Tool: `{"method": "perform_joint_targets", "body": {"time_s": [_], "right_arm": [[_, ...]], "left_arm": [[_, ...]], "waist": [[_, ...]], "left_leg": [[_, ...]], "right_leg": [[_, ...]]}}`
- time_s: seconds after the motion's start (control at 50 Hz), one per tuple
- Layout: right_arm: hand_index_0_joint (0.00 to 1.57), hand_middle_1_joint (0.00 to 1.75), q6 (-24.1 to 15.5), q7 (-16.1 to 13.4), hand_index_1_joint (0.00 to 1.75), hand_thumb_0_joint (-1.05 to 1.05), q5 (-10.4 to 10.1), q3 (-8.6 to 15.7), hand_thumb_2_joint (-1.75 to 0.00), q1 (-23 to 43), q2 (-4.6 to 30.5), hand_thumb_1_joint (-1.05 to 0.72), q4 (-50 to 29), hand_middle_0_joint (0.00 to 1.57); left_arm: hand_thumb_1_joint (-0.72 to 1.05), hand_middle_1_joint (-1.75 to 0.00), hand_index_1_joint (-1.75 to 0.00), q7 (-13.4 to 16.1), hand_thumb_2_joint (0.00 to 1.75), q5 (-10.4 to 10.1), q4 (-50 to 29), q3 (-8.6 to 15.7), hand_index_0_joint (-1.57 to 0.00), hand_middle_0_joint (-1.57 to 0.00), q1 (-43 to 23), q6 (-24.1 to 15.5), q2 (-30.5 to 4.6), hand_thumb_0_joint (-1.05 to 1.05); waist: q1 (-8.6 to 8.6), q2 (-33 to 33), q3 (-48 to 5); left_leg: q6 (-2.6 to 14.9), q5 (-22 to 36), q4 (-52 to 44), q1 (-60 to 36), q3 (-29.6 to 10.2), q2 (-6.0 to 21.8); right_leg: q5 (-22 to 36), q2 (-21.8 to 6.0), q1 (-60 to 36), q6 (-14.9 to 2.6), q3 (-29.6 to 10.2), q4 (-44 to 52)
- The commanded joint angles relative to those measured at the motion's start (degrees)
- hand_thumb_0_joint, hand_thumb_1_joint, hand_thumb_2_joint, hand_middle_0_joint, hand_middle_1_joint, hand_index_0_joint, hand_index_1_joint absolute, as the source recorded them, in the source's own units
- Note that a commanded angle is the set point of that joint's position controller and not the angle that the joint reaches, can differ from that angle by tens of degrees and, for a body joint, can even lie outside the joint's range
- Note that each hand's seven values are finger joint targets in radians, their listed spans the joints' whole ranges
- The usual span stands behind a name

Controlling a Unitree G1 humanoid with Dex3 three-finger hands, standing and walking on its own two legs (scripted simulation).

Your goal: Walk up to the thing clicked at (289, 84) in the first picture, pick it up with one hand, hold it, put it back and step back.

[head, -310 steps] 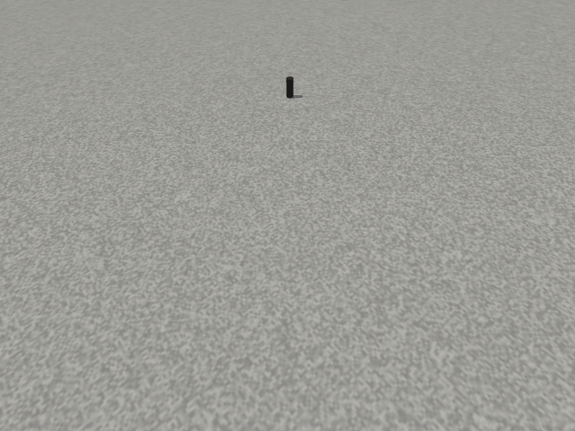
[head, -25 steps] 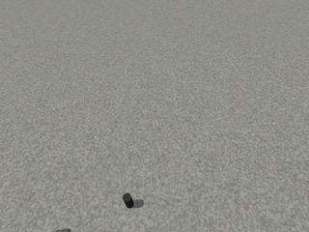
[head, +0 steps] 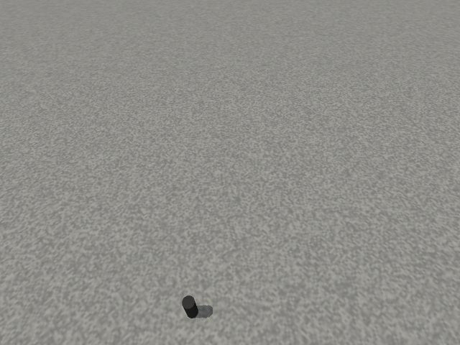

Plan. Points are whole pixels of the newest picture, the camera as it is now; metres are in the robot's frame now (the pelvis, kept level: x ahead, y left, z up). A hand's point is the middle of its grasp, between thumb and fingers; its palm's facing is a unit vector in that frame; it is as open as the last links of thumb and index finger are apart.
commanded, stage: walk up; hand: left
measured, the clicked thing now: (190, 307) +0.39 +0.20 -0.71
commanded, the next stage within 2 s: stand in 0.32 s
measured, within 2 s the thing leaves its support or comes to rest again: neither
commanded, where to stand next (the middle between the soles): +0.11 -0.01 m, yaw +0 degrees
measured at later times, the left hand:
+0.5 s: hand out of the picture +0.10 +0.25 -0.16, palm faces -0.02 -0.94 -0.34, open 7.4 cm
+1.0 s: hand out of the picture +0.11 +0.25 -0.15, palm faces +0.00 -0.94 -0.34, open 7.4 cm
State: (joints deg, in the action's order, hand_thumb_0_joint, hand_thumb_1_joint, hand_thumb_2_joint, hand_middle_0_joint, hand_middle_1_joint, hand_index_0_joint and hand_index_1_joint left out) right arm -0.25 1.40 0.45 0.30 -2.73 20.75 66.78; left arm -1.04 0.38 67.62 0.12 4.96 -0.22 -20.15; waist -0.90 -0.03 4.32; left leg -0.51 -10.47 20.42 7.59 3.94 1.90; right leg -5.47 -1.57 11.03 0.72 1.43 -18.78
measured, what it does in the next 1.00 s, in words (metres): stands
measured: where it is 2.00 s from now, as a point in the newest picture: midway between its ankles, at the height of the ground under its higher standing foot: outside the picture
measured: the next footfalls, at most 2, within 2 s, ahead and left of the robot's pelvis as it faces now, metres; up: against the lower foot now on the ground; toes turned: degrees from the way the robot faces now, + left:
none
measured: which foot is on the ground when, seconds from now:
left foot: down 0.00-1.00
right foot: down 0.00-1.00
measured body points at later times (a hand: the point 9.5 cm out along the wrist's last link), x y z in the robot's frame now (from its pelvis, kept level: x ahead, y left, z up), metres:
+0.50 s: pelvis +0.02 +0.00 +0.00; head +0.02 +0.00 +0.45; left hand +0.10 +0.30 -0.13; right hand +0.10 -0.30 -0.13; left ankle +0.01 +0.12 -0.75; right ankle +0.05 -0.13 -0.75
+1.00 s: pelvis +0.04 -0.01 +0.00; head +0.04 -0.01 +0.45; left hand +0.11 +0.30 -0.13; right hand +0.13 -0.31 -0.13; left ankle +0.01 +0.12 -0.75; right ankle +0.05 -0.13 -0.75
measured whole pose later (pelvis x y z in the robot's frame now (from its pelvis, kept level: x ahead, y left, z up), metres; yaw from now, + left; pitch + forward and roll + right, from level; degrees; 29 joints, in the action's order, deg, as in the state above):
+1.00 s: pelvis +0.04 -0.01 +0.00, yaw +2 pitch -2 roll +0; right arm -0.6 0.6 0.8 0.2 -4.8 20.0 65.8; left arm -0.5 0.5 65.9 -0.1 4.3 -0.4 -20.0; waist 0.2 -0.2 2.3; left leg -1.4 -11.3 16.8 3.6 2.3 2.1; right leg -8.3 -1.4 7.6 0.3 3.2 -17.7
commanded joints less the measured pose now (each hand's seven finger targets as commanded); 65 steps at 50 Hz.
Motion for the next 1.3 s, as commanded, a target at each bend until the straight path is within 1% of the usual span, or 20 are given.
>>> {"method": "perform_joint_targets", "body": {"time_s": [0.0,0.06,0.2,0.28,0.3,0.34,0.36,0.42,0.48,0.52,0.58,0.64,0.68,0.76,0.82,0.98,1.06,1.1,1.22,1.28], "right_arm": [[0.2,0.3,-1.15,-1.16,0.3,0.0,-0.29,2.29,-0.9,1.85,11.91,-0.9,-2.62,0.2],[0.2,0.3,-1.15,-1.24,0.3,0.0,-0.31,2.34,-0.9,2.96,11.78,-0.9,-3.13,0.2],[0.2,0.3,-0.98,-1.2,0.3,0.0,-0.22,2.48,-0.9,2.31,11.51,-0.9,-3.1,0.2],[0.2,0.3,-1.07,-1.24,0.3,0.0,-0.19,2.43,-0.9,2.58,11.42,-0.9,-3.34,0.2],[0.2,0.3,-1.11,-1.29,0.3,0.0,0.26,2.29,-0.9,1.37,10.33,-0.9,-3.45,0.2],[0.2,0.3,-1.1,-1.26,0.3,0.0,0.46,2.41,-0.9,1.73,10.8,-0.9,-3.47,0.2],[0.2,0.3,-1.16,-1.25,0.3,0.0,0.42,2.53,-0.9,1.54,11.2,-0.9,-3.57,0.2],[0.2,0.3,-1.52,-1.33,0.3,0.0,0.45,2.61,-0.9,1.27,10.88,-0.9,-3.77,0.2],[0.2,0.3,-1.45,-1.32,0.3,0.0,0.33,2.61,-0.9,0.83,10.72,-0.9,-3.73,0.2],[0.2,0.3,-1.47,-1.32,0.3,0.0,0.25,2.53,-0.9,0.44,10.96,-0.9,-3.78,0.2],[0.2,0.3,-1.4,-1.39,0.3,0.0,0.21,2.56,-0.9,0.18,10.73,-0.9,-3.89,0.2],[0.2,0.3,-1.57,-1.47,0.3,0.0,0.16,2.41,-0.9,0.0,10.89,-0.9,-3.78,0.2],[0.2,0.3,-1.48,-1.51,0.3,0.0,0.18,2.41,-0.9,-0.06,11.2,-0.9,-3.76,0.2],[0.2,0.3,-1.6,-1.66,0.3,0.0,0.09,2.28,-0.9,0.01,11.21,-0.9,-3.9,0.2],[0.2,0.3,-1.57,-1.76,0.3,0.0,0.08,2.29,-0.9,0.05,11.19,-0.9,-3.9,0.2],[0.2,0.3,-1.37,-1.74,0.3,0.0,0.05,2.1,-0.9,0.42,11.19,-0.9,-4.06,0.2],[0.2,0.3,-1.44,-1.74,0.3,0.0,0.11,2.11,-0.9,0.39,11.22,-0.9,-4.27,0.2],[0.2,0.3,-1.41,-1.72,0.3,0.0,0.13,1.97,-0.9,0.19,11.0,-0.9,-4.12,0.2],[0.2,0.3,-1.31,-1.71,0.3,0.0,0.25,1.97,-0.9,-0.06,10.89,-0.9,-4.47,0.2],[0.2,0.3,-1.43,-1.7,0.3,0.0,0.12,2.02,-0.9,0.07,11.47,-0.9,-4.47,0.2]], "left_arm": [[0.9,-0.3,-0.3,0.97,0.9,-0.25,-3.75,2.45,-0.2,-0.2,-4.01,-1.64,-11.9,0.0],[0.9,-0.3,-0.3,1.02,0.9,-0.37,-3.62,2.35,-0.2,-0.2,-2.54,-1.5,-11.55,0.0],[0.9,-0.3,-0.3,1.13,0.9,-0.1,-4.12,2.64,-0.2,-0.2,-3.34,-1.37,-11.58,0.0],[0.9,-0.3,-0.3,1.1,0.9,-0.02,-4.33,2.67,-0.2,-0.2,-3.23,-1.35,-11.49,0.0],[0.9,-0.3,-0.3,1.26,0.9,0.23,-4.3,2.43,-0.2,-0.2,-3.1,-1.4,-11.82,0.0],[0.9,-0.3,-0.3,1.3,0.9,0.33,-4.43,2.34,-0.2,-0.2,-2.86,-1.38,-11.61,0.0],[0.9,-0.3,-0.3,1.25,0.9,0.3,-4.53,2.27,-0.2,-0.2,-2.77,-1.43,-11.66,0.0],[0.9,-0.3,-0.3,1.33,0.9,0.25,-4.89,2.17,-0.2,-0.2,-2.98,-1.76,-11.71,0.0],[0.9,-0.3,-0.3,1.4,0.9,0.18,-4.94,2.1,-0.2,-0.2,-2.95,-1.86,-11.82,0.0],[0.9,-0.3,-0.3,1.37,0.9,0.05,-5.08,2.07,-0.2,-0.2,-3.27,-1.93,-11.65,0.0],[0.9,-0.3,-0.3,1.44,0.9,0.15,-5.07,2.1,-0.2,-0.2,-2.95,-1.89,-12.03,0.0],[0.9,-0.3,-0.3,1.39,0.9,-0.06,-5.17,2.02,-0.2,-0.2,-2.95,-1.91,-11.68,0.0],[0.9,-0.3,-0.3,1.37,0.9,0.02,-5.07,2.01,-0.2,-0.2,-2.96,-1.89,-11.58,0.0],[0.9,-0.3,-0.3,1.41,0.9,-0.04,-5.09,2.18,-0.2,-0.2,-3.29,-1.85,-11.86,0.0],[0.9,-0.3,-0.3,1.46,0.9,-0.03,-5.01,2.23,-0.2,-0.2,-3.23,-1.78,-11.95,0.0],[0.9,-0.3,-0.3,1.42,0.9,0.0,-4.78,2.08,-0.2,-0.2,-2.96,-1.65,-11.79,0.0],[0.9,-0.3,-0.3,1.49,0.9,-0.05,-5.09,2.27,-0.2,-0.2,-3.44,-1.59,-12.33,0.0],[0.9,-0.3,-0.3,1.43,0.9,-0.1,-5.04,2.26,-0.2,-0.2,-3.27,-1.56,-12.29,0.0],[0.9,-0.3,-0.3,1.5,0.9,0.02,-5.11,2.4,-0.2,-0.2,-3.33,-1.53,-12.76,0.0],[0.9,-0.3,-0.3,1.43,0.9,-0.08,-5.03,2.1,-0.2,-0.2,-2.71,-1.71,-11.89,0.0]], "waist": [[0.88,0.36,-7.75],[0.42,-0.41,-7.23],[0.77,0.17,-6.3],[0.55,0.18,-6.63],[1.26,0.63,-7.94],[0.72,0.37,-5.71],[0.76,-0.15,-5.68],[0.93,-0.2,-6.7],[1.05,0.12,-6.2],[1.17,-0.38,-6.33],[1.32,0.01,-6.36],[1.21,-0.88,-7.07],[1.27,-0.57,-6.66],[1.28,-0.97,-8.19],[1.28,0.11,-8.15],[1.08,0.11,-6.77],[1.3,-0.39,-7.18],[1.21,-0.47,-6.27],[1.1,0.5,-6.34],[1.0,-0.52,-7.55]], "left_leg": [[1.46,1.48,-4.92,-2.13,-6.38,6.36],[1.63,3.07,-5.04,-2.46,-6.16,6.61],[1.52,1.28,-5.33,-1.2,-6.39,6.31],[1.42,2.08,-5.66,-0.58,-6.53,6.25],[1.18,-1.02,-7.14,0.14,-6.77,6.7],[1.14,-3.13,-7.37,1.78,-6.81,6.2],[1.27,-3.18,-7.49,1.87,-6.95,6.27],[1.02,3.04,-6.75,-0.01,-6.88,6.74],[0.97,3.36,-6.68,0.37,-6.77,6.52],[1.06,4.16,-6.49,0.34,-6.59,6.4],[0.9,4.45,-6.43,-0.26,-6.71,6.49],[0.68,7.51,-6.3,-0.83,-6.64,6.63],[0.8,5.28,-6.31,-0.52,-6.45,6.49],[0.66,10.5,-6.03,-2.26,-6.44,6.98],[0.54,11.19,-6.0,-2.96,-6.29,7.11],[0.54,8.42,-6.02,-2.66,-6.47,7.1],[0.31,8.93,-6.09,-2.82,-6.3,6.96],[0.31,6.76,-6.32,-1.97,-6.22,6.7],[0.52,5.96,-6.38,-1.37,-6.41,6.7],[0.72,8.97,-5.39,-3.19,-6.38,7.05]], "right_leg": [[0.43,-6.78,-2.27,-1.54,-6.48,3.59],[2.37,-6.47,-2.31,-1.2,-5.73,3.3],[-0.4,-6.44,-2.49,-1.19,-5.97,3.85],[2.56,-6.48,-3.51,-1.03,-5.77,3.17],[-2.46,-6.44,-4.99,-1.11,-5.52,3.24],[-5.74,-6.37,-3.73,-1.09,-5.99,3.9],[-5.39,-6.6,-3.68,-1.2,-6.07,3.85],[-0.64,-6.83,-4.0,-1.41,-5.65,2.89],[-0.46,-6.68,-4.58,-1.32,-5.05,3.05],[1.68,-6.93,-5.29,-1.18,-5.25,3.36],[0.99,-6.74,-5.18,-1.33,-4.92,3.17],[4.81,-6.97,-6.32,-1.39,-4.81,2.82],[2.93,-6.87,-6.21,-1.14,-4.89,3.38],[8.27,-7.23,-7.57,-1.49,-4.57,2.3],[8.74,-7.07,-7.33,-1.54,-4.23,2.16],[5.33,-7.03,-6.49,-1.4,-4.36,3.34],[6.1,-7.04,-6.61,-1.66,-4.37,3.03],[3.98,-6.86,-6.29,-1.53,-4.51,3.47],[2.75,-6.77,-6.37,-1.62,-4.33,3.27],[6.54,-7.05,-6.53,-1.76,-4.59,3.13]]}}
